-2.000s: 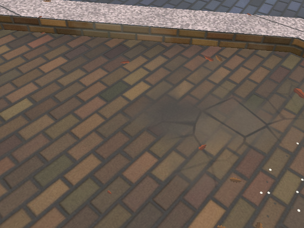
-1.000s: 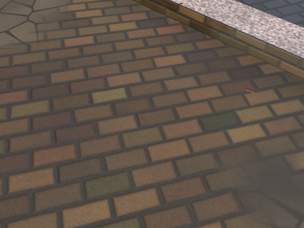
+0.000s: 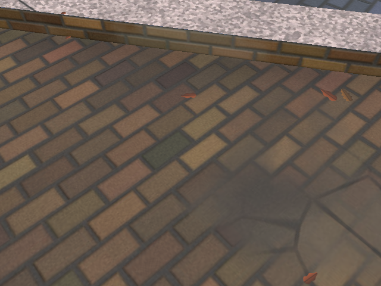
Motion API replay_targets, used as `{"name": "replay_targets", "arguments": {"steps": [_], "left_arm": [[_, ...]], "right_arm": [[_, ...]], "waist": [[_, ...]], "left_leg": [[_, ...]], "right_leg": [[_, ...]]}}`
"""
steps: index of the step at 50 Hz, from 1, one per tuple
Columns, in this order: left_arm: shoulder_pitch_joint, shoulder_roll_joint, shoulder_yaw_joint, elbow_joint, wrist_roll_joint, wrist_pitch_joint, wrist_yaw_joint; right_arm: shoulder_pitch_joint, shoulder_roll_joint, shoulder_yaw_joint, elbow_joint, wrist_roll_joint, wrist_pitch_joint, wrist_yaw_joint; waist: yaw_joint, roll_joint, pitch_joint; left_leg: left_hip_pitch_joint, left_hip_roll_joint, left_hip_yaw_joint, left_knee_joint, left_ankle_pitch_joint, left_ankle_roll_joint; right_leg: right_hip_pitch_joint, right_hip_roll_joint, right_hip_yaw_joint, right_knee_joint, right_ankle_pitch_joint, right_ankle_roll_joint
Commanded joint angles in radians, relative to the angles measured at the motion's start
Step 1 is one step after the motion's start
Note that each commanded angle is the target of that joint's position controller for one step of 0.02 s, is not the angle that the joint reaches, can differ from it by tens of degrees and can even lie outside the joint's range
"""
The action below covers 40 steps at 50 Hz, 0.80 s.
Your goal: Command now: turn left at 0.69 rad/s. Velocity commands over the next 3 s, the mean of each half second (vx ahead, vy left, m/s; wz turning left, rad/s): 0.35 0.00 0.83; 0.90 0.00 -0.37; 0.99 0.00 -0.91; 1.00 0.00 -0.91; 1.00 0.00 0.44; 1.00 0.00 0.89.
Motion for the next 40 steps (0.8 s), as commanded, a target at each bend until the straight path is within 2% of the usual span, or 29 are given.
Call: {"name": "replay_targets", "arguments": {"steps": [1, 2, 3, 4, 6, 7, 8, 10, 12, 16, 17, 18, 19, 20, 21, 22, 23, 24, 25, 26, 27, 28, 30, 33, 35, 36, 38, 39, 40], "left_arm": [[-0.010, 0.148, 0.047, -0.064, 0.016, -0.012, 0.013], [-0.011, 0.124, 0.038, -0.079, 0.008, -0.011, 0.021], [-0.040, 0.116, 0.033, -0.084, 0.001, -0.009, 0.029], [-0.065, 0.123, 0.034, -0.081, -0.009, -0.007, 0.031], [-0.030, 0.156, 0.043, -0.066, -0.007, 0.004, 0.037], [-0.016, 0.166, 0.047, -0.061, -0.004, 0.011, 0.037], [0.024, 0.182, 0.052, -0.050, -0.004, 0.014, 0.034], [0.074, 0.208, 0.058, -0.032, -0.015, -0.003, 0.018], [0.080, 0.225, 0.061, -0.022, -0.022, -0.027, 0.002], [0.112, 0.242, 0.066, 0.011, -0.031, -0.053, -0.023], [0.105, 0.249, 0.067, 0.016, -0.031, -0.053, -0.026], [0.069, 0.260, 0.069, 0.013, -0.032, -0.053, -0.028], [0.026, 0.258, 0.066, 0.009, -0.040, -0.050, -0.028], [0.003, 0.221, 0.053, -0.003, -0.041, -0.055, -0.024], [-0.081, 0.120, 0.020, -0.091, -0.015, -0.075, -0.013], [-0.145, 0.085, -0.005, -0.166, -0.017, -0.123, -0.013], [-0.177, 0.177, 0.008, -0.161, -0.062, -0.155, -0.029], [-0.126, 0.179, 0.004, -0.129, -0.069, -0.167, -0.038], [-0.070, 0.170, 0.001, -0.092, -0.046, -0.166, -0.037], [-0.028, 0.169, 0.006, -0.063, -0.024, -0.154, -0.039], [0.000, 0.164, 0.003, -0.042, -0.025, -0.139, -0.049], [0.014, 0.149, -0.003, -0.025, -0.023, -0.125, -0.057], [-0.019, 0.112, -0.024, -0.022, -0.026, -0.106, -0.061], [-0.137, 0.076, -0.047, -0.051, -0.047, -0.110, -0.067], [-0.183, 0.061, -0.052, -0.063, -0.055, -0.118, -0.081], [-0.215, 0.048, -0.059, -0.075, -0.056, -0.126, -0.093], [-0.215, 0.085, -0.042, -0.081, -0.058, -0.132, -0.111], [-0.193, 0.104, -0.031, -0.081, -0.062, -0.129, -0.110], [-0.131, 0.121, -0.022, -0.076, -0.068, -0.119, -0.107]], "right_arm": [[0.008, -0.125, -0.046, -0.094, -0.002, -0.008, 0.002], [0.015, -0.163, -0.062, -0.088, -0.014, -0.006, 0.009], [0.016, -0.151, -0.063, -0.085, -0.010, 0.003, 0.013], [0.007, -0.117, -0.051, -0.088, -0.008, 0.011, 0.019], [-0.042, -0.070, -0.029, -0.111, -0.002, 0.014, 0.034], [-0.058, -0.063, -0.024, -0.123, 0.000, 0.014, 0.042], [-0.088, -0.057, -0.017, -0.138, 0.002, 0.015, 0.048], [-0.137, -0.067, -0.012, -0.168, 0.002, 0.014, 0.057], [-0.159, -0.083, -0.012, -0.184, -0.001, 0.007, 0.059], [-0.178, -0.077, -0.004, -0.197, -0.001, -0.013, 0.056], [-0.157, -0.077, -0.003, -0.192, 0.002, -0.015, 0.057], [-0.093, -0.084, -0.009, -0.172, 0.004, -0.016, 0.055], [0.041, -0.103, -0.025, -0.119, 0.008, -0.017, 0.050], [0.275, -0.176, -0.067, -0.031, 0.013, -0.017, 0.038], [0.461, -0.331, -0.113, 0.009, 0.017, -0.022, 0.024], [0.415, -0.353, -0.096, -0.040, 0.006, -0.062, 0.036], [0.355, -0.221, -0.056, -0.052, -0.003, -0.086, 0.041], [0.345, -0.163, -0.033, -0.045, -0.014, -0.096, 0.039], [0.271, -0.121, -0.016, -0.049, -0.019, -0.098, 0.035], [0.201, -0.092, -0.002, -0.057, -0.036, -0.101, 0.032], [0.168, -0.089, 0.004, -0.060, -0.047, -0.104, 0.027], [0.156, -0.090, 0.007, -0.048, -0.048, -0.111, 0.021], [0.173, -0.106, 0.008, -0.018, -0.044, -0.126, 0.013], [0.224, -0.088, 0.019, 0.028, -0.051, -0.147, -0.003], [0.266, -0.099, 0.022, 0.066, -0.049, -0.160, -0.013], [0.282, -0.123, 0.015, 0.079, -0.043, -0.164, -0.017], [0.295, -0.142, 0.013, 0.102, -0.053, -0.152, -0.031], [0.305, -0.162, 0.009, 0.109, -0.063, -0.138, -0.045], [0.302, -0.183, 0.001, 0.112, -0.072, -0.125, -0.060]], "waist": [[-0.005, -0.275, -0.135], [-0.001, -0.161, -0.124], [-0.020, -0.101, -0.105], [-0.024, -0.084, -0.070], [0.021, -0.135, -0.050], [0.036, -0.151, -0.054], [0.064, -0.154, -0.083], [0.097, -0.155, -0.082], [0.099, -0.164, -0.040], [0.092, -0.144, 0.012], [0.073, -0.147, 0.013], [0.023, -0.158, -0.005], [-0.061, -0.148, -0.057], [-0.175, -0.084, -0.158], [-0.238, 0.210, -0.141], [-0.195, 0.302, -0.257], [-0.193, 0.142, -0.165], [-0.149, 0.087, -0.112], [-0.092, 0.005, -0.049], [-0.047, 0.038, -0.015], [-0.027, 0.082, 0.010], [-0.014, 0.066, 0.018], [-0.017, 0.022, 0.049], [-0.061, 0.003, 0.114], [-0.070, 0.002, 0.119], [-0.078, 0.028, 0.129], [-0.059, 0.054, 0.077], [-0.036, 0.087, 0.026], [0.011, 0.128, -0.022]], "left_leg": [[-0.289, 0.011, 0.083, 0.332, -0.339, -0.029], [-0.325, 0.075, 0.093, 0.490, -0.354, -0.057], [-0.326, 0.108, 0.108, 0.542, -0.311, -0.076], [-0.351, 0.138, 0.133, 0.496, -0.241, -0.090], [-0.360, 0.154, 0.206, 0.446, -0.154, -0.104], [-0.335, 0.160, 0.232, 0.401, -0.132, -0.103], [-0.313, 0.170, 0.254, 0.359, -0.111, -0.096], [-0.285, 0.202, 0.268, 0.302, -0.116, -0.070], [-0.298, 0.214, 0.279, 0.258, -0.138, -0.042], [-0.312, 0.217, 0.310, 0.193, -0.192, 0.017], [-0.262, 0.201, 0.332, 0.166, -0.208, 0.036], [-0.135, 0.161, 0.378, 0.116, -0.214, 0.056], [0.082, 0.094, 0.445, 0.037, -0.154, 0.079], [0.431, 0.030, 0.442, -0.004, -0.095, 0.130], [0.728, 0.229, -0.064, -0.149, -0.261, 0.278], [0.820, 0.391, -0.611, -0.379, -0.524, 0.413], [0.780, 0.458, -0.536, -0.421, -0.485, 0.379], [0.684, 0.444, -0.418, -0.399, -0.380, 0.345], [0.566, 0.398, -0.271, -0.379, -0.257, 0.298], [0.470, 0.353, -0.156, -0.381, -0.143, 0.263], [0.389, 0.324, -0.085, -0.391, -0.002, 0.240], [0.353, 0.307, -0.011, -0.402, 0.146, 0.221], [0.292, 0.272, 0.121, -0.449, 0.285, 0.181], [0.211, 0.223, 0.289, -0.530, 0.359, 0.102], [0.243, 0.228, 0.346, -0.581, 0.436, 0.051], [0.272, 0.259, 0.356, -0.579, 0.501, 0.038], [0.426, 0.273, 0.385, -0.500, 0.873, -0.008], [0.500, 0.282, 0.394, -0.423, 1.107, -0.031], [0.545, 0.303, 0.399, -0.303, 1.367, -0.046]], "right_leg": [[0.272, -0.444, 0.354, -0.134, 0.753, -0.233], [0.254, -0.482, 0.327, -0.123, 0.806, -0.260], [0.228, -0.449, 0.254, -0.113, 0.781, -0.234], [0.221, -0.395, 0.171, -0.115, 0.738, -0.193], [0.234, -0.345, 0.064, -0.121, 0.776, -0.173], [0.231, -0.336, 0.025, -0.125, 0.764, -0.168], [0.239, -0.350, 0.011, -0.164, 0.617, -0.167], [0.233, -0.385, 0.017, -0.256, 0.220, -0.166], [0.241, -0.404, 0.016, -0.314, 0.011, -0.152], [0.321, -0.427, -0.055, -0.318, 0.006, -0.125], [0.310, -0.419, -0.100, -0.292, 0.082, -0.112], [0.260, -0.393, -0.172, -0.223, 0.264, -0.088], [0.178, -0.345, -0.262, -0.062, 0.506, -0.056], [0.003, -0.276, -0.337, 0.245, 0.701, -0.013], [-0.502, -0.149, -0.308, 0.704, 0.128, 0.075], [-0.784, -0.021, -0.017, 0.917, -0.217, 0.067], [-0.881, -0.097, 0.037, 0.917, -0.131, 0.031], [-0.829, -0.138, 0.023, 0.845, -0.070, -0.001], [-0.759, -0.186, 0.011, 0.746, 0.008, -0.004], [-0.682, -0.217, 0.004, 0.682, 0.086, 0.000], [-0.623, -0.233, -0.010, 0.667, 0.140, 0.006], [-0.605, -0.231, -0.030, 0.654, 0.185, 0.014], [-0.598, -0.218, -0.059, 0.583, 0.297, 0.025], [-0.520, -0.141, -0.090, 0.341, 0.488, 0.019], [-0.450, -0.090, -0.121, 0.191, 0.585, -0.003], [-0.427, -0.084, -0.129, 0.121, 0.616, -0.015], [-0.388, -0.007, -0.185, 0.062, 0.600, -0.049], [-0.346, 0.043, -0.225, 0.066, 0.552, -0.067], [-0.276, 0.078, -0.251, 0.088, 0.486, -0.085]]}}
Next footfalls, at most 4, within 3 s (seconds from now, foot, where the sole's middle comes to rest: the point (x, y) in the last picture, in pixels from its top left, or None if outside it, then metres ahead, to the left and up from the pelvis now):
0.40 left None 0.08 0.21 -0.77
0.84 right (114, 247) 0.58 0.31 -0.77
1.28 left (50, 179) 0.86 0.61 -0.77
1.78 right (136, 119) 1.19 0.29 -0.77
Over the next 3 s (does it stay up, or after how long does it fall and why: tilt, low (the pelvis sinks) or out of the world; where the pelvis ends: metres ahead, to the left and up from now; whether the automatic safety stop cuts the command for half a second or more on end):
stays up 2.03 -0.01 0.11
